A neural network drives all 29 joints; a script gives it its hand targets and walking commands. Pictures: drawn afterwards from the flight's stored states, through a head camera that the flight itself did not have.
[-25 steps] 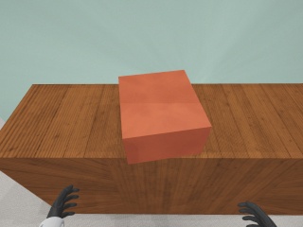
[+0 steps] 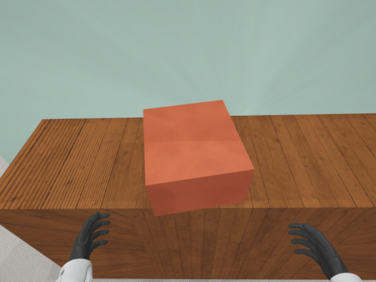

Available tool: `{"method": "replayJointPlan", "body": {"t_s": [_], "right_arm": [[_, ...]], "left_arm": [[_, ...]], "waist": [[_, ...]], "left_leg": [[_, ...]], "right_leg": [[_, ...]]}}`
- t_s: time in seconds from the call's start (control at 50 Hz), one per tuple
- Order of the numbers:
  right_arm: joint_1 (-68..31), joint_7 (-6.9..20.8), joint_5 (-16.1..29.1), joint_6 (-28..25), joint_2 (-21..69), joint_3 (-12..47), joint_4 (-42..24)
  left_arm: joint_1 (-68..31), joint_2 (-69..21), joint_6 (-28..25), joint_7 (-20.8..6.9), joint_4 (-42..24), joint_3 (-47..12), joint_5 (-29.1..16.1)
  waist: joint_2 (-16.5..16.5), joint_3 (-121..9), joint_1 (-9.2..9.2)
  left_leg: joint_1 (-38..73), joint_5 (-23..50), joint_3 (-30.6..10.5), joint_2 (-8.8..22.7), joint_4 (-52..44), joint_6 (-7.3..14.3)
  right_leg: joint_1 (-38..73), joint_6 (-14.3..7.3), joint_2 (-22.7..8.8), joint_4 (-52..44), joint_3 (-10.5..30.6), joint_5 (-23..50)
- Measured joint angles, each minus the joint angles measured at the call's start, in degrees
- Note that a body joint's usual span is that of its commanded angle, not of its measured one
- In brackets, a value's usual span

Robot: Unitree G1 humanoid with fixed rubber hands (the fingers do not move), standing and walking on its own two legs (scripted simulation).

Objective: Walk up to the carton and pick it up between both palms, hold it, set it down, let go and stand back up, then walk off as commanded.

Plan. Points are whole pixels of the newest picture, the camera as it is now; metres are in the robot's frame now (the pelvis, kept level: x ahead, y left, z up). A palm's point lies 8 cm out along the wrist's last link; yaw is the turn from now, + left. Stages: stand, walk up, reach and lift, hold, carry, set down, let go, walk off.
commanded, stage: reach and lift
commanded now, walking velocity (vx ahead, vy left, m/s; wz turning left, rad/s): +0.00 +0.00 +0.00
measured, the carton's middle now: (191, 153) +0.46 +0.00 +0.01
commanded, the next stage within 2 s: none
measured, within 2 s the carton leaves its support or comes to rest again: neither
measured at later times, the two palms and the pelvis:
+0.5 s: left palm (75, 224) +0.24 +0.23 +0.06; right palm (311, 232) +0.22 -0.23 +0.04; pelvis +0.03 +0.02 +0.01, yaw +0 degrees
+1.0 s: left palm (87, 189) +0.30 +0.21 +0.09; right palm (295, 181) +0.30 -0.21 +0.08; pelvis +0.03 +0.02 +0.01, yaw +0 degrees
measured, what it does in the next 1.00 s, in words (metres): stands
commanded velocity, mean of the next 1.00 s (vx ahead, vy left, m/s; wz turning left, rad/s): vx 0.00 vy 0.00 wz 0.00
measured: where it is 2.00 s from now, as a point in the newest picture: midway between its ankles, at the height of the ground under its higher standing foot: outside the picture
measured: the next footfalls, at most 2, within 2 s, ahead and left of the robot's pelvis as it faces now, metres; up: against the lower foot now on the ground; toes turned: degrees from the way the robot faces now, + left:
none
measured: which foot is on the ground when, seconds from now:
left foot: down 0.00-1.00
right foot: down 0.00-1.00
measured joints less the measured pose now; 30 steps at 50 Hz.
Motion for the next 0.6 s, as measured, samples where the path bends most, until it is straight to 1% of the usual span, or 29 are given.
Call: {"method": "replayJointPlan", "body": {"t_s": [0.08,0.22,0.3,0.42,0.52,0.6], "right_arm": [[1.89,-0.1,1.16,0.02,0.0,0.0,-3.41],[2.52,-0.1,3.92,0.01,0.0,0.0,-7.62],[2.52,-0.1,5.78,-0.92,0.0,-0.01,-8.87],[2.5,-0.1,8.14,-3.67,0.0,-0.01,-9.19],[1.66,-0.1,8.55,-4.02,0.0,0.0,-9.18],[-0.3,-0.1,8.55,-3.95,0.0,0.0,-9.18]], "left_arm": [[1.09,0.0,-1.85,0.14,-2.92,0.0,-1.24],[2.3,0.0,-5.04,1.2,-7.9,0.0,-2.25],[3.34,-0.01,-6.5,1.33,-10.5,0.0,-2.26],[5.24,-0.58,-8.72,1.55,-14.25,0.0,-2.27],[5.24,-1.06,-8.8,1.67,-14.67,-0.04,-2.27],[5.21,-1.09,-7.23,2.12,-15.15,-0.18,-2.51]], "waist": [[0.0,0.0,0.01],[0.0,0.0,0.01],[0.0,0.0,0.01],[0.0,0.0,0.01],[0.0,0.0,0.01],[0.0,-0.01,0.01]], "left_leg": [[0.06,0.34,0.0,0.01,-1.34,-0.29],[0.05,0.35,0.0,0.01,-2.91,-0.38],[0.06,0.35,0.0,0.01,-3.74,-0.24],[0.06,0.13,0.0,0.01,-4.16,-0.05],[0.06,0.06,0.0,0.01,-4.16,0.05],[0.07,0.1,0.0,0.01,-4.16,0.06]], "right_leg": [[0.01,0.0,-0.02,-1.2,0.03,0.27],[0.28,0.0,-0.02,-3.27,0.08,0.56],[0.51,0.0,-0.02,-4.57,0.09,0.83],[0.89,0.0,-0.02,-5.75,0.09,1.0],[1.08,0.0,-0.01,-6.15,0.09,1.15],[1.09,0.0,-0.01,-6.17,0.09,1.24]]}}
